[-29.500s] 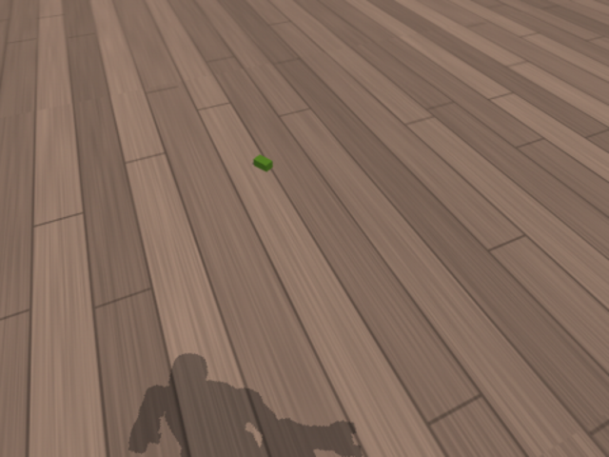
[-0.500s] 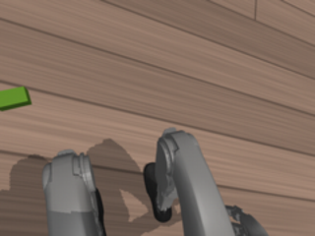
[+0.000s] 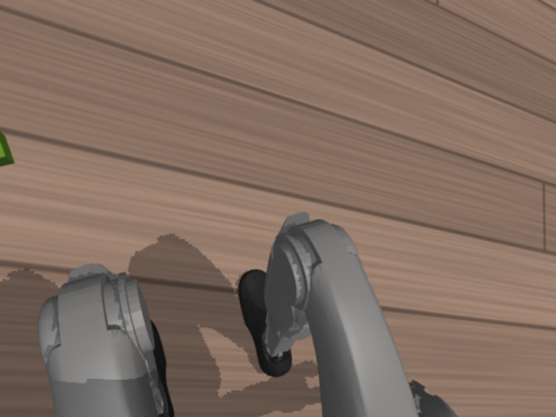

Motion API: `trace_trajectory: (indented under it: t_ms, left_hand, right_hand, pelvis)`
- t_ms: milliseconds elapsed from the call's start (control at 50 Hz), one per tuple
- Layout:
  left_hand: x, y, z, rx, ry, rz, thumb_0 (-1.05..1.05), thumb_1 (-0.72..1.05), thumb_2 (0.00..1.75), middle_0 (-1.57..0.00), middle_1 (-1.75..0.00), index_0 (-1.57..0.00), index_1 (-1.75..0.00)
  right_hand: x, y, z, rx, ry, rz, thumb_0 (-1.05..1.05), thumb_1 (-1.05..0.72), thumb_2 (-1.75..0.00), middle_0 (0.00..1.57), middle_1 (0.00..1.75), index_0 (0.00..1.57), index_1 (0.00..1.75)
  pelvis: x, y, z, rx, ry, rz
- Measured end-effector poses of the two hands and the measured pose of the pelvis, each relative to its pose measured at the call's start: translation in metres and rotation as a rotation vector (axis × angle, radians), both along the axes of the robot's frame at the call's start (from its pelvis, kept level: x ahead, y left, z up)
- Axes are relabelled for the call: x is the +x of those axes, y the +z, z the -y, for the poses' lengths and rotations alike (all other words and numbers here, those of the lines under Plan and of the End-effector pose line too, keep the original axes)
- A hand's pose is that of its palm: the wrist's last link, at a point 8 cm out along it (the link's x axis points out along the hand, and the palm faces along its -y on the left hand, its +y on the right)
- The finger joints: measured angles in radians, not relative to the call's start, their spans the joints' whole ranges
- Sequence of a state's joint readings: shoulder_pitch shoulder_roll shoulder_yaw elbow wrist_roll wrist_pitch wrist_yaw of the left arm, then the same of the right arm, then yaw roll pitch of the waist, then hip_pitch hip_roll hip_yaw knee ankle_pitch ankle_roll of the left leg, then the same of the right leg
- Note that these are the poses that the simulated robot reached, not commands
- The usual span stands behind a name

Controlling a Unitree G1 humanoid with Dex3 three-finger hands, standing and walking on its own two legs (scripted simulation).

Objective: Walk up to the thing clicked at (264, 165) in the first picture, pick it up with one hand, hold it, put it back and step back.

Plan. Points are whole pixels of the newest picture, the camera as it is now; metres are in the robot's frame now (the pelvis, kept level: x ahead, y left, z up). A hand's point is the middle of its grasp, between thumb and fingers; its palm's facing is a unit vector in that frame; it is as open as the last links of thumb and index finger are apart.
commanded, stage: home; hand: left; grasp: from above
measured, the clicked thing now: out of the picture +0.51 +0.34 -0.31
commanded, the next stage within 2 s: none
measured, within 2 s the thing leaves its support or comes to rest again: neither
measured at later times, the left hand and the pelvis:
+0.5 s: hand out of the picture +0.39 +0.30 +0.00, palm faces -0.29 -0.61 -0.74, open 8.0 cm; pelvis +0.02 +0.00 +0.12, yaw +5 degrees
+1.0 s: hand out of the picture +0.27 +0.23 +0.21, palm faces +0.17 -0.94 -0.28, open 7.4 cm; pelvis +0.05 -0.01 +0.31, yaw +10 degrees
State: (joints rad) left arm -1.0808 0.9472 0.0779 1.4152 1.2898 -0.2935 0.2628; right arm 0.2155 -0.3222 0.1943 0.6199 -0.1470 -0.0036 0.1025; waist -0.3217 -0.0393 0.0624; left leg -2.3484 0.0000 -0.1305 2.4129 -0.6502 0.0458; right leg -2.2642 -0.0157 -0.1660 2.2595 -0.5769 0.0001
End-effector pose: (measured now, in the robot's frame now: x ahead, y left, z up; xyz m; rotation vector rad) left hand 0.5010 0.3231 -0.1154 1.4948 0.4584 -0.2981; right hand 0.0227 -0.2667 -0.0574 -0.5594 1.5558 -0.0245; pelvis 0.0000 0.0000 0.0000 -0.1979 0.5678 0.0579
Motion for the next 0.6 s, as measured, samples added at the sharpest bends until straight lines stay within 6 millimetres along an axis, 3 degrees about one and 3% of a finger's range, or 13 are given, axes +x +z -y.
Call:
trace_trajectory:
  t_ms: [120,260,400,600]
  left_hand:
    - [0.009,0.019,-0.004,-0.023,0.075,0.164,0.0,0.04,0.8,-0.34,-0.57,-0.33,-0.58]
    - [-0.008,0.07,-0.016,-0.068,0.262,0.116,0.0,0.28,0.88,-0.28,-0.52,-0.26,-0.53]
    - [-0.061,0.129,-0.01,-0.272,0.394,0.013,0.0,0.55,0.89,-0.24,-0.41,-0.23,-0.42]
    - [-0.154,0.205,0.006,-0.572,0.57,0.031,0.0,0.82,0.89,-0.22,-0.32,-0.22,-0.32]
  right_hand:
    - [0.01,-0.005,-0.011,0.036,-0.037,0.037,0.0,-0.9,-0.9,0.2,0.3,0.2,0.3]
    - [0.045,0.009,-0.019,0.113,-0.076,0.14,0.0,-0.9,-0.9,0.2,0.3,0.2,0.3]
    - [0.084,0.045,-0.019,0.162,-0.07,0.229,0.0,-0.9,-0.9,0.2,0.3,0.2,0.3]
    - [0.157,0.115,-0.018,0.17,0.009,0.463,0.01,-0.9,-0.9,0.2,0.3,0.2,0.3]
  pelvis:
    - [0.007,0.001,-0.002,0.004,0.004,-0.04]
    - [0.016,0.036,-0.005,0.016,0.011,-0.09]
    - [0.02,0.09,-0.008,0.044,0.029,-0.087]
    - [0.017,0.157,0.0,0.083,0.059,-0.011]
